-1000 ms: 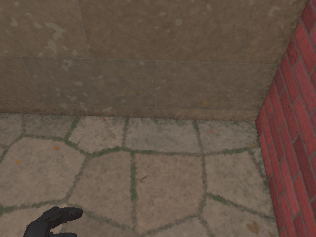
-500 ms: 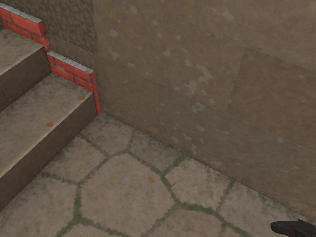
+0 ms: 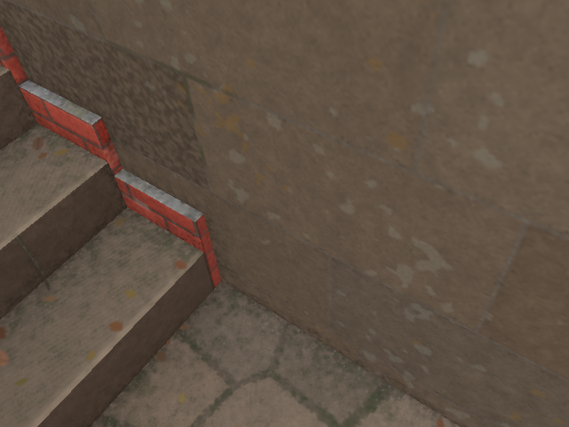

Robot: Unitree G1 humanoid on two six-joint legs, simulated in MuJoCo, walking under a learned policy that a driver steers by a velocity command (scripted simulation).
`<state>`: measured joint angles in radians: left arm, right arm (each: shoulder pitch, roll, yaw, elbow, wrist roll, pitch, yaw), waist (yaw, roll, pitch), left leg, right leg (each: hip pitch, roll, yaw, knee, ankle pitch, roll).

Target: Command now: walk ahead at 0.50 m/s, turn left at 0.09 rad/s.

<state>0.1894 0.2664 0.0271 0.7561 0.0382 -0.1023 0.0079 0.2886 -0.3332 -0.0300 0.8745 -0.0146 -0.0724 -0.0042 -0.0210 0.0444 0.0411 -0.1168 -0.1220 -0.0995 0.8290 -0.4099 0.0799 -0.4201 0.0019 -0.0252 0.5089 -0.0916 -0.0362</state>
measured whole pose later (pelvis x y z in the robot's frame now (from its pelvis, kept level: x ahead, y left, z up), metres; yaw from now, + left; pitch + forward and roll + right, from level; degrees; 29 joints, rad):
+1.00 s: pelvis +0.20 +0.11 +0.02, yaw +27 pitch +2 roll +0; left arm 0.33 0.27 0.07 0.85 0.02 -0.12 0.03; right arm 0.07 -0.31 -0.04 0.76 -0.04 0.02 0.08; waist 0.05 0.04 0.00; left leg -0.54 0.06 -0.02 0.78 -0.25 0.00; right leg -0.09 -0.10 -0.13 0.27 -0.21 0.07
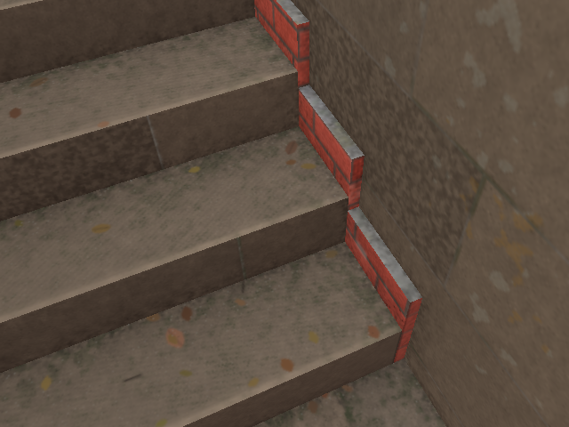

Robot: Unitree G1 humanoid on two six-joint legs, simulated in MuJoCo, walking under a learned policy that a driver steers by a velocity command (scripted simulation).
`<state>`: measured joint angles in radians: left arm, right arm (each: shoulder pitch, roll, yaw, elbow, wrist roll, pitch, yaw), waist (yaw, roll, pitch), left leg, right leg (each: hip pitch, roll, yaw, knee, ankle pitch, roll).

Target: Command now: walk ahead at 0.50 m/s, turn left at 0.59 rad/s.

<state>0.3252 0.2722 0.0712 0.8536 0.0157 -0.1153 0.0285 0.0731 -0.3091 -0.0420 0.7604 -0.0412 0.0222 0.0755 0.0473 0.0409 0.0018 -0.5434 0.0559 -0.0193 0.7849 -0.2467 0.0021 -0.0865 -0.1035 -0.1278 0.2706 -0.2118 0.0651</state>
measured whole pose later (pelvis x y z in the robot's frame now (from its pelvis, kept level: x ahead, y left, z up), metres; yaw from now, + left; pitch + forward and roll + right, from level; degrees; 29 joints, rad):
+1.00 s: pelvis +0.33 +0.24 -0.01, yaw +37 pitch +4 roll +1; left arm 0.53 0.20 0.03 0.99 0.04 -0.10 0.03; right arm -0.06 -0.14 -0.01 0.50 -0.05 0.04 -0.02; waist 0.05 0.00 0.05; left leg -1.32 0.01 -0.03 1.93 -0.57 0.10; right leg 0.07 -0.11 -0.24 0.20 -0.32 0.06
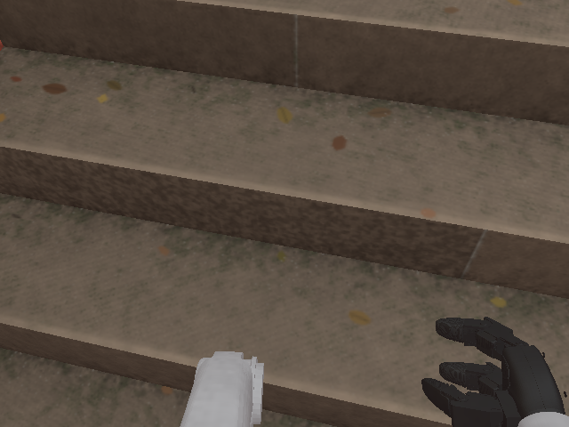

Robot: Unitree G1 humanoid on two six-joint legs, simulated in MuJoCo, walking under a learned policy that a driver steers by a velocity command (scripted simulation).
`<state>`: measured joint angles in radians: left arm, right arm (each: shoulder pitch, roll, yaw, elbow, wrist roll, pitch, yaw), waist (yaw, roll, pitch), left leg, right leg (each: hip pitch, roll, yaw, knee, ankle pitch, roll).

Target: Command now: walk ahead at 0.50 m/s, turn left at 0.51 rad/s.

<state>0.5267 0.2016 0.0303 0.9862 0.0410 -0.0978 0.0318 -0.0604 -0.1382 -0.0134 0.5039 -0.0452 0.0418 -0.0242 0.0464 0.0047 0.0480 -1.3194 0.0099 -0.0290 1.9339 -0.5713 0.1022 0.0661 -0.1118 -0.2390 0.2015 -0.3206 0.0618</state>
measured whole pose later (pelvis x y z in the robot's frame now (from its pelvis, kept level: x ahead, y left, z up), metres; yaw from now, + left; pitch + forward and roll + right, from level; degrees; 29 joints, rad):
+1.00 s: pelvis +0.52 +0.09 +0.32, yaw -23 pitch +3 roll +1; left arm 0.41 0.19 0.06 0.86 0.02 -0.07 0.05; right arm 0.03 -0.08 0.04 0.56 -0.07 -0.01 -0.05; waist 0.08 0.03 0.03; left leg -1.24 0.03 -0.01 2.11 -0.30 0.02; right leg -0.27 0.16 0.14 0.58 -0.34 -0.12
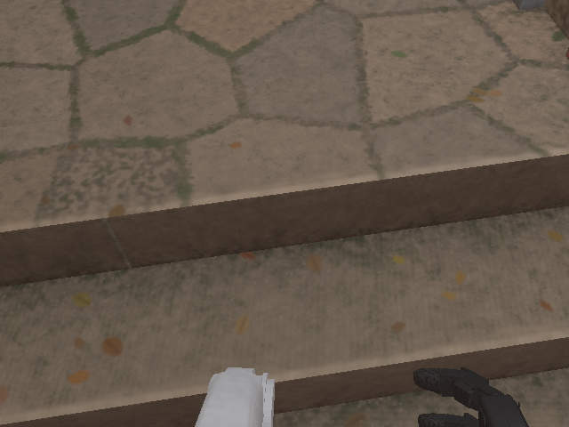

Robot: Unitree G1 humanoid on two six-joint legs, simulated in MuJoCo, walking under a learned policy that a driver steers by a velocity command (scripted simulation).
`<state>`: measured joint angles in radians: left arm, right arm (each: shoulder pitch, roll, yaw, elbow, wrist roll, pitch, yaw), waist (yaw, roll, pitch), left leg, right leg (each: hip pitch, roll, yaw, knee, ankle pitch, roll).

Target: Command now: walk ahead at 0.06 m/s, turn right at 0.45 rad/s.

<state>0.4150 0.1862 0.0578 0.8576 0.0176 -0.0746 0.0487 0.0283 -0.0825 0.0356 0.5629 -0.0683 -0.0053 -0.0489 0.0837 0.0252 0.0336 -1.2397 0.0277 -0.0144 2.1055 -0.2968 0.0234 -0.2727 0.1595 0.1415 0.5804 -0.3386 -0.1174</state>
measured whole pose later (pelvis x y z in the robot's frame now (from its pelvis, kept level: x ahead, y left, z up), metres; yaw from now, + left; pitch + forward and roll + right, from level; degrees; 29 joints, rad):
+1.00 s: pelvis +0.21 +0.02 +0.18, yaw -4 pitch -1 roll +0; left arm 0.40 0.10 0.02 0.80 0.01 -0.03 0.07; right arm 0.34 -0.15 -0.05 0.96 -0.02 0.00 -0.05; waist 0.00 0.04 -0.04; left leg -0.20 0.04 -0.03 0.47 -0.25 -0.01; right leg -0.23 0.02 -0.08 0.47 -0.22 -0.05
